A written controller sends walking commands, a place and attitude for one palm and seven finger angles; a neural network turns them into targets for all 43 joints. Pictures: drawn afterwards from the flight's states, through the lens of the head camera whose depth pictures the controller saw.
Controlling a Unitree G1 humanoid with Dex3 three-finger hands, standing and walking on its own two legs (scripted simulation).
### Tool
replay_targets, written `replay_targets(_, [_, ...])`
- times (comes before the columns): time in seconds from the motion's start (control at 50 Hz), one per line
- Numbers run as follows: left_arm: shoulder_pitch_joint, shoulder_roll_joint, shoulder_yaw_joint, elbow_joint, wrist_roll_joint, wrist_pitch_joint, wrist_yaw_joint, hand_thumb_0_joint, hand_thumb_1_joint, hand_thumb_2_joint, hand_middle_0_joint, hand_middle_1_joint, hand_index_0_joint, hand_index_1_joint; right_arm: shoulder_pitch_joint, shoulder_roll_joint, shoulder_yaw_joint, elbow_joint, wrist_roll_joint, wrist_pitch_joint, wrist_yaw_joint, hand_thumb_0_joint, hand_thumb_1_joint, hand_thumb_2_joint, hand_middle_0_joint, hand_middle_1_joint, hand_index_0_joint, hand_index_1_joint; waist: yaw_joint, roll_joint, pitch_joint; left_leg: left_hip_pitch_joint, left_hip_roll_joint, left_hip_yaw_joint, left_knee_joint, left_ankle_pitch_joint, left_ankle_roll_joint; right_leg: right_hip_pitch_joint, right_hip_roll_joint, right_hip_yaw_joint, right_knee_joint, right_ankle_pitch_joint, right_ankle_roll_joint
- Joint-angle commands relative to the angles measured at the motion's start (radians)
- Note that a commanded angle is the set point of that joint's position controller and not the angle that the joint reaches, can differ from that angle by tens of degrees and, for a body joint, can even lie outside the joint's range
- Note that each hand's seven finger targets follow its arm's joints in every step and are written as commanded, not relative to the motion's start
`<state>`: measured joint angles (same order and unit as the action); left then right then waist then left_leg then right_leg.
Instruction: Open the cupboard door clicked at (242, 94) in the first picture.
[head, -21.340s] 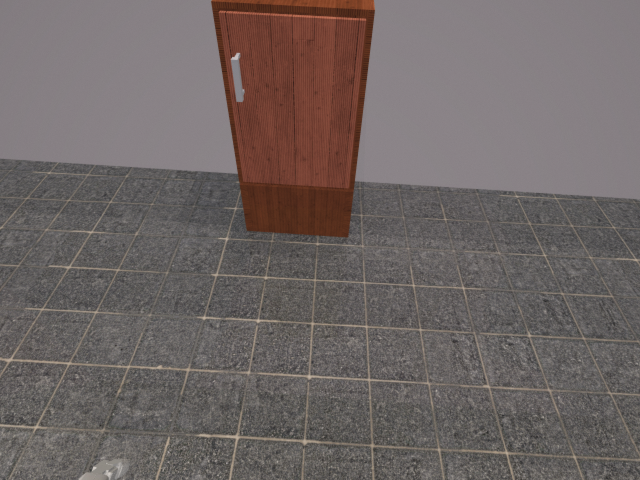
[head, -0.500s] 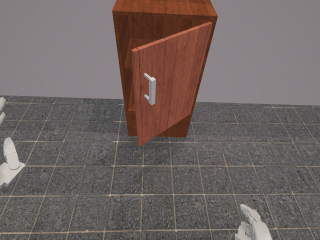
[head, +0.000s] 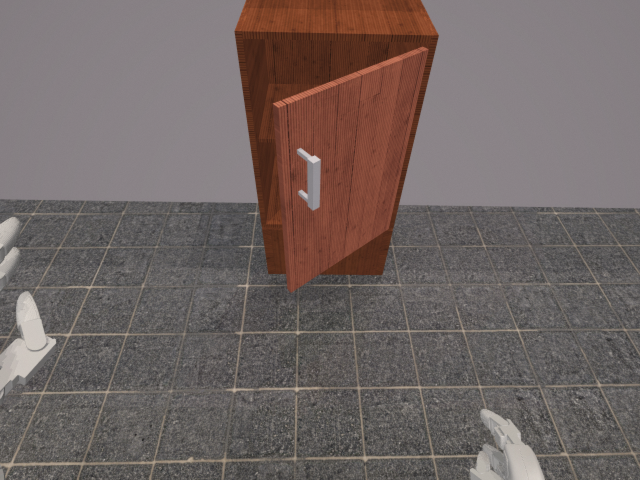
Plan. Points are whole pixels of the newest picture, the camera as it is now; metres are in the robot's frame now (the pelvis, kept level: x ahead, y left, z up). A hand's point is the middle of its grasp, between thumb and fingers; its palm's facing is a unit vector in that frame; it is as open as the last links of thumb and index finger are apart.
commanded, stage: stop stepping back and stand still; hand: left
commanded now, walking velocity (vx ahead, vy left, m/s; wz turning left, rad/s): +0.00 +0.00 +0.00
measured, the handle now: (308, 179) +0.69 +0.07 -0.06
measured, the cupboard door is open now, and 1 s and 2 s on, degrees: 39 39 39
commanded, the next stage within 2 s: let the arm hang, fingers relaxed in 0.14 s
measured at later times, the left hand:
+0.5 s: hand out of the picture +0.07 +0.19 -0.16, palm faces -0.03 -0.98 -0.21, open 7.4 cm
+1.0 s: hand out of the picture -0.02 +0.18 -0.17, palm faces +0.03 -0.97 -0.22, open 7.3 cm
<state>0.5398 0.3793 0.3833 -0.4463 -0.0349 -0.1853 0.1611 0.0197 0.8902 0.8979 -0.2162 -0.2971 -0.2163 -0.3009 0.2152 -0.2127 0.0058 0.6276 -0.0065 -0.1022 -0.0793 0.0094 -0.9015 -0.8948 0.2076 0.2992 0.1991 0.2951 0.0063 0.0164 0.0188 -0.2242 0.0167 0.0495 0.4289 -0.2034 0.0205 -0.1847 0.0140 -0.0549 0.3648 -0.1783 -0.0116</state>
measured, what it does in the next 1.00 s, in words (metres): stands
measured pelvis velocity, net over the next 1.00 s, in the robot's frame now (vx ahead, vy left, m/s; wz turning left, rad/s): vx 0.00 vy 0.00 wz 0.02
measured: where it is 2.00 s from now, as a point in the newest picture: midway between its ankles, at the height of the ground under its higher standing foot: outside the picture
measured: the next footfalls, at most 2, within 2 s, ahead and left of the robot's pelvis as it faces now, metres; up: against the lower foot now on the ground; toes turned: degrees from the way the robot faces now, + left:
none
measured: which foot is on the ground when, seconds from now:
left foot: down 0.00-1.00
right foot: down 0.00-1.00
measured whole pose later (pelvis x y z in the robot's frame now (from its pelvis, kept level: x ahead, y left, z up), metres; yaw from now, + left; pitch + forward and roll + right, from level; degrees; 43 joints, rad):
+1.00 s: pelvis +0.00 +0.00 +0.00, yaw +1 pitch -1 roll +0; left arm 0.29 0.16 0.00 1.14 0.01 0.00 0.03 0.01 0.91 0.90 -0.20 -0.29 -0.20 -0.30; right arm 0.29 -0.13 0.01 1.13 -0.02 0.01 -0.02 0.00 -0.91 -0.89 0.20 0.30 0.20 0.29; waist -0.01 0.03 0.05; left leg -0.20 -0.02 0.05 0.42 -0.19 0.03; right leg -0.20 -0.03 -0.06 0.44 -0.22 0.00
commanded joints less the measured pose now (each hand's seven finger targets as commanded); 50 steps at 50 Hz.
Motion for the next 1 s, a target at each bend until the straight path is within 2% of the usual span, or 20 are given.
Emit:
replay_targets(0.0, [-0.025,0.171,0.119,-0.160,-0.006,-0.050,0.013,0.000,0.900,0.900,-0.200,-0.300,-0.200,-0.300,-0.097,-0.118,-0.049,-0.154,0.008,-0.048,-0.007,0.000,-0.900,-0.900,0.200,0.300,0.200,0.300,-0.008,0.034,-0.066,-0.031,0.038,-0.068,-0.106,0.000,-0.014,0.040,-0.046,0.090,-0.081,0.021,0.014])
replay_targets(0.14, [0.000,0.204,0.144,-0.216,-0.008,-0.054,0.012,0.000,0.900,0.900,-0.200,-0.300,-0.200,-0.300,-0.103,-0.120,-0.049,-0.165,0.006,-0.050,-0.008,0.000,-0.900,-0.900,0.200,0.300,0.200,0.300,-0.003,0.060,-0.094,-0.043,0.050,-0.082,-0.135,0.032,-0.013,0.082,-0.032,0.060,-0.039,0.061,0.020])
replay_targets(0.2, [0.013,0.195,0.141,-0.223,-0.010,-0.057,0.012,0.000,0.900,0.900,-0.200,-0.300,-0.200,-0.300,-0.098,-0.117,-0.047,-0.168,0.006,-0.050,-0.009,0.000,-0.900,-0.900,0.200,0.300,0.200,0.300,-0.002,0.057,-0.098,-0.044,0.052,-0.080,-0.132,0.042,-0.011,0.088,-0.030,0.060,-0.029,0.078,0.022])
replay_targets(0.22, [-0.088,0.004,-0.297,0.588,0.082,0.080,-0.136,0.000,0.900,0.900,-0.200,-0.300,-0.200,-0.300,-0.153,-0.297,-0.088,0.096,0.012,-0.089,0.088,0.000,-0.900,-0.900,0.200,0.300,0.200,0.300,-0.045,0.065,0.014,-0.154,0.082,-0.137,0.017,0.183,0.003,-0.064,-0.101,0.025,0.123,0.129,-0.002])
replay_targets(0.24, [-0.074,-0.023,-0.271,0.627,0.072,0.151,-0.154,0.000,0.900,0.900,-0.200,-0.300,-0.200,-0.300,-0.052,-0.231,-0.088,0.113,0.007,-0.029,0.088,0.000,-0.900,-0.900,0.200,0.300,0.200,0.300,-0.028,0.049,-0.074,-0.050,0.096,-0.096,0.022,0.307,-0.007,-0.082,-0.105,0.085,0.094,0.112,-0.012])
replay_targets(0.26, [-0.070,-0.035,-0.273,0.615,0.064,0.176,-0.156,0.000,0.900,0.900,-0.200,-0.300,-0.200,-0.300,-0.023,-0.210,-0.075,0.092,0.009,-0.003,0.086,0.000,-0.900,-0.900,0.200,0.300,0.200,0.300,-0.034,0.064,-0.081,-0.036,0.109,-0.102,0.019,0.282,0.000,-0.094,-0.090,0.062,0.111,0.031,-0.007])
replay_targets(0.28, [-0.098,-0.056,-0.282,0.652,0.064,0.176,-0.156,0.000,0.900,0.900,-0.200,-0.300,-0.200,-0.300,-0.029,-0.196,-0.064,0.102,-0.001,0.011,0.086,0.000,-0.900,-0.900,0.200,0.300,0.200,0.300,-0.024,0.045,-0.108,-0.095,0.132,-0.142,-0.002,0.198,0.027,-0.079,-0.079,0.048,0.151,-0.051,-0.010])
replay_targets(0.3, [-0.128,-0.044,-0.287,0.698,0.068,0.175,-0.155,0.000,0.900,0.900,-0.200,-0.300,-0.200,-0.300,-0.042,-0.197,-0.053,0.101,-0.007,0.024,0.086,0.000,-0.900,-0.900,0.200,0.300,0.200,0.300,-0.018,-0.006,-0.099,-0.130,0.131,-0.168,-0.020,0.159,0.040,-0.057,-0.069,0.056,0.166,-0.066,-0.013])
replay_targets(0.34, [-0.177,-0.015,-0.298,0.800,0.077,0.174,-0.154,0.000,0.900,0.900,-0.200,-0.300,-0.200,-0.300,-0.056,-0.196,-0.046,0.111,-0.016,0.042,0.087,0.000,-0.900,-0.900,0.200,0.300,0.200,0.300,-0.006,-0.169,-0.088,-0.124,0.109,-0.166,-0.012,0.122,0.037,-0.032,-0.083,0.081,0.127,-0.037,-0.022])
replay_targets(0.38, [-0.222,-0.001,-0.307,0.923,0.077,0.177,-0.153,0.000,0.900,0.900,-0.200,-0.300,-0.200,-0.300,-0.042,-0.186,-0.042,0.147,-0.020,0.061,0.086,0.000,-0.900,-0.900,0.200,0.300,0.200,0.300,-0.011,-0.241,-0.090,-0.070,0.064,-0.138,0.028,0.103,0.028,-0.053,-0.127,0.122,0.084,0.008,-0.036])
replay_targets(0.4, [-0.242,-0.010,-0.319,0.984,0.073,0.182,-0.151,0.000,0.900,0.900,-0.200,-0.300,-0.200,-0.300,-0.033,-0.168,-0.036,0.165,-0.021,0.072,0.085,0.000,-0.900,-0.900,0.200,0.300,0.200,0.300,-0.017,-0.230,-0.081,-0.040,0.051,-0.126,0.029,0.098,0.023,-0.076,-0.138,0.132,0.069,0.003,-0.040])
replay_targets(0.42, [-0.260,-0.020,-0.331,1.040,0.068,0.187,-0.149,0.000,0.900,0.900,-0.200,-0.300,-0.200,-0.300,-0.027,-0.156,-0.029,0.188,-0.023,0.080,0.084,0.000,-0.900,-0.900,0.200,0.300,0.200,0.300,-0.021,-0.179,-0.067,-0.022,0.049,-0.121,0.015,0.107,0.019,-0.087,-0.136,0.129,0.066,-0.007,-0.039])
replay_targets(0.48, [-0.245,-0.031,-0.348,1.187,0.059,0.189,-0.143,0.000,0.900,0.900,-0.200,-0.300,-0.200,-0.300,-0.037,-0.127,-0.016,0.244,-0.023,0.091,0.081,0.000,-0.900,-0.900,0.200,0.300,0.200,0.300,-0.005,0.060,-0.032,-0.039,0.058,-0.125,-0.048,0.061,0.016,-0.056,-0.117,0.126,0.053,-0.048,-0.026])
replay_targets(0.56, [-0.210,-0.060,-0.343,1.332,0.054,0.184,-0.138,0.000,0.900,0.900,-0.200,-0.300,-0.200,-0.300,0.003,-0.087,-0.015,0.307,-0.021,0.104,0.069,0.000,-0.900,-0.900,0.200,0.300,0.200,0.300,-0.002,0.162,-0.026,-0.056,0.055,-0.124,-0.079,-0.049,0.009,-0.005,-0.115,0.113,0.005,-0.066,-0.034])
replay_targets(0.58, [-0.212,-0.054,-0.349,1.361,0.052,0.184,-0.139,0.000,0.900,0.900,-0.200,-0.300,-0.200,-0.300,0.015,-0.082,-0.014,0.325,-0.019,0.107,0.068,0.000,-0.900,-0.900,0.200,0.300,0.200,0.300,-0.003,0.168,-0.023,-0.061,0.054,-0.126,-0.087,-0.073,0.008,0.002,-0.117,0.109,-0.003,-0.073,-0.035])
replay_targets(0.62, [-0.211,-0.064,-0.353,1.406,0.048,0.181,-0.140,0.000,0.900,0.900,-0.200,-0.300,-0.200,-0.300,0.043,-0.073,-0.015,0.353,-0.017,0.111,0.065,0.000,-0.900,-0.900,0.200,0.300,0.200,0.300,-0.008,0.129,-0.003,-0.054,0.053,-0.123,-0.092,-0.098,0.005,-0.013,-0.118,0.110,-0.025,-0.094,-0.039])
replay_targets(0.64, [-0.217,-0.063,-0.354,1.424,0.048,0.181,-0.140,0.000,0.900,0.900,-0.200,-0.300,-0.200,-0.300,0.061,-0.075,-0.018,0.361,-0.015,0.114,0.063,0.000,-0.900,-0.900,0.200,0.300,0.200,0.300,-0.009,0.065,0.013,-0.052,0.059,-0.130,-0.094,-0.100,0.007,-0.021,-0.115,0.100,-0.034,-0.108,-0.037])
replay_targets(0.66, [-0.221,-0.076,-0.357,1.442,0.048,0.181,-0.140,0.000,0.900,0.900,-0.200,-0.300,-0.200,-0.300,0.076,-0.070,-0.018,0.378,-0.015,0.113,0.062,0.000,-0.900,-0.900,0.200,0.300,0.200,0.300,-0.012,0.038,0.029,-0.051,0.060,-0.131,-0.101,-0.098,0.009,-0.032,-0.117,0.097,-0.038,-0.114,-0.036])
replay_targets(0.74, [-0.207,-0.090,-0.362,1.500,0.046,0.178,-0.137,0.000,0.900,0.900,-0.200,-0.300,-0.200,-0.300,0.124,-0.059,-0.018,0.422,-0.013,0.110,0.058,0.000,-0.900,-0.900,0.200,0.300,0.200,0.300,-0.013,-0.027,0.024,-0.011,0.066,-0.126,-0.102,-0.059,0.014,-0.041,-0.117,0.090,-0.040,-0.110,-0.035])
replay_targets(0.98, [-0.187,-0.131,-0.365,1.566,0.045,0.178,-0.126,0.000,0.900,0.900,-0.200,-0.300,-0.200,-0.300,0.141,-0.006,-0.010,0.493,-0.013,0.101,0.051,0.000,-0.900,-0.900,0.200,0.300,0.200,0.300,-0.007,-0.040,0.062,0.007,0.067,-0.104,-0.114,0.021,0.015,-0.038,-0.122,0.085,-0.024,-0.045,-0.026])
